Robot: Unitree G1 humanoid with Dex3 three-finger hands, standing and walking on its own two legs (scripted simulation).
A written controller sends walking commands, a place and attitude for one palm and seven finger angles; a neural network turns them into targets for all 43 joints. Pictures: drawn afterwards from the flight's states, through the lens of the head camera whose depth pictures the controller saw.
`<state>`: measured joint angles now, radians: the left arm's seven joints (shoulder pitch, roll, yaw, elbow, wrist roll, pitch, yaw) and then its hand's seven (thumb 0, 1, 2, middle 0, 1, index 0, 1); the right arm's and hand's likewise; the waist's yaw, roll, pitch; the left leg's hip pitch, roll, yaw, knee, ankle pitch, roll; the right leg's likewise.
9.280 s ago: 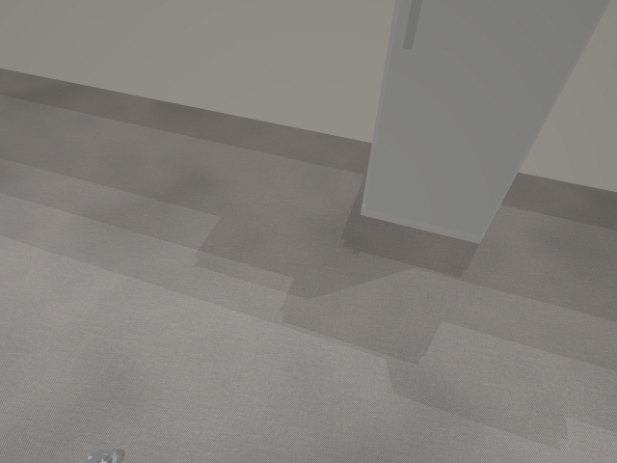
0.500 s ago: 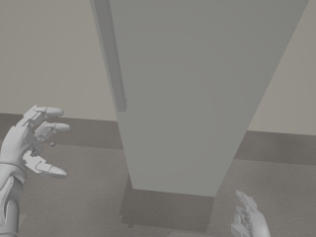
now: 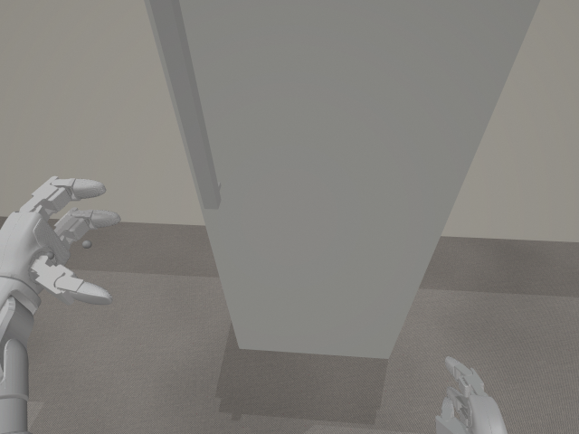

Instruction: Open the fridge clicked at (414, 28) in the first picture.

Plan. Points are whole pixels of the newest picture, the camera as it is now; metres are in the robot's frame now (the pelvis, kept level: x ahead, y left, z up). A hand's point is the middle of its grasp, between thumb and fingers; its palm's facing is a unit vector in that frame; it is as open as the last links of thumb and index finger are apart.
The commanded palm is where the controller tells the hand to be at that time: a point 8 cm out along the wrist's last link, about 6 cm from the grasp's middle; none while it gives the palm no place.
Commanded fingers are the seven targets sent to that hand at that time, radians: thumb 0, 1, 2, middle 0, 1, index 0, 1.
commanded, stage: raise the hand to about handle height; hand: left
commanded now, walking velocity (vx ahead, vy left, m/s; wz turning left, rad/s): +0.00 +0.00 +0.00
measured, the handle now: (193, 97) +0.51 +0.20 +0.24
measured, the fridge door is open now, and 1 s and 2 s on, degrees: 0 0 0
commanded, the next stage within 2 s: move the hooked fingers beside the handle in 0.18 s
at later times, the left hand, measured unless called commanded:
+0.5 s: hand (98, 233) +0.29 +0.27 +0.17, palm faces +0.08 -1.00 -0.04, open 14.0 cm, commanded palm +0.27 +0.31 +0.17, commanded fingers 0.00 -0.50 0.30 -0.30 -1.20 -0.30 -1.20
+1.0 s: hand (129, 203) +0.35 +0.25 +0.17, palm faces +0.05 -1.00 -0.02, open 13.9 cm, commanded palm +0.33 +0.30 +0.17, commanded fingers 0.00 -0.50 0.30 -0.30 -1.20 -0.30 -1.20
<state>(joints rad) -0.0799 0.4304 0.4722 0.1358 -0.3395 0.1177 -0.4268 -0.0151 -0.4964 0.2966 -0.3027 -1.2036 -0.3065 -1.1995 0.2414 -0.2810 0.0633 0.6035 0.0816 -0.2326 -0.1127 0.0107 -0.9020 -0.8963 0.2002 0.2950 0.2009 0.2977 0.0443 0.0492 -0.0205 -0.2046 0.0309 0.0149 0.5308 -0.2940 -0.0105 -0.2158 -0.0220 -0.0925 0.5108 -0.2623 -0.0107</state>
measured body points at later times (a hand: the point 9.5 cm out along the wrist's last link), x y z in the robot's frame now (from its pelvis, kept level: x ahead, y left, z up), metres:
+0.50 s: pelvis +0.00 +0.00 +0.00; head -0.02 -0.02 +0.45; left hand +0.28 +0.32 +0.17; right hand +0.18 -0.23 -0.07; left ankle +0.00 +0.13 -0.74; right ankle +0.01 -0.11 -0.74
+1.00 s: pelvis +0.00 +0.00 +0.00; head +0.00 -0.02 +0.45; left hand +0.34 +0.31 +0.17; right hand +0.15 -0.25 -0.09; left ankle +0.00 +0.13 -0.74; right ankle +0.01 -0.11 -0.74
